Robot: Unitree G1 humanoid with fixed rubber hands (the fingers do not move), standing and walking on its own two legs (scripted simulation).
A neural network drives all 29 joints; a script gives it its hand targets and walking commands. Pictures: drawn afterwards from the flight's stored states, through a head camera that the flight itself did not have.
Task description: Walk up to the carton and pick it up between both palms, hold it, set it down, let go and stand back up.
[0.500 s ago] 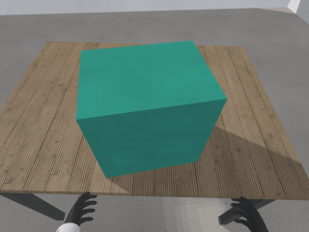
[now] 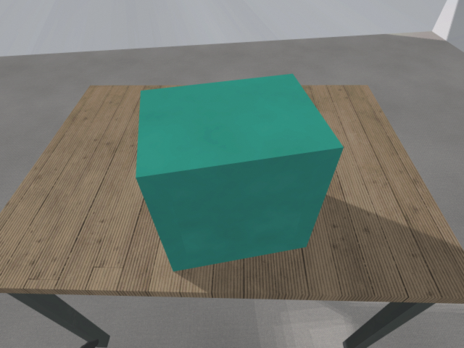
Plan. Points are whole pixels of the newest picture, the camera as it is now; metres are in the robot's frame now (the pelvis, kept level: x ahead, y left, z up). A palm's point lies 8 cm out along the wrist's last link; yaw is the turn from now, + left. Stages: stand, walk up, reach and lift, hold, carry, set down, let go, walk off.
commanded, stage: stand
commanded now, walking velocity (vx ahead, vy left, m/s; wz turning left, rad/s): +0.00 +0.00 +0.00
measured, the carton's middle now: (231, 175) +0.43 +0.04 +0.06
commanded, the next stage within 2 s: none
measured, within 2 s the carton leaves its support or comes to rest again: neither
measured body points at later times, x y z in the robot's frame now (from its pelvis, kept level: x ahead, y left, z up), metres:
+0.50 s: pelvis -0.01 +0.00 +0.00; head -0.01 +0.00 +0.45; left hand +0.07 +0.30 -0.12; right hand +0.06 -0.30 -0.13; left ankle -0.01 +0.11 -0.74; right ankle -0.03 -0.14 -0.74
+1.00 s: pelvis -0.01 +0.00 +0.01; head -0.01 +0.00 +0.46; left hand +0.07 +0.30 -0.12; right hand +0.06 -0.30 -0.13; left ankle -0.01 +0.11 -0.74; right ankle -0.03 -0.14 -0.74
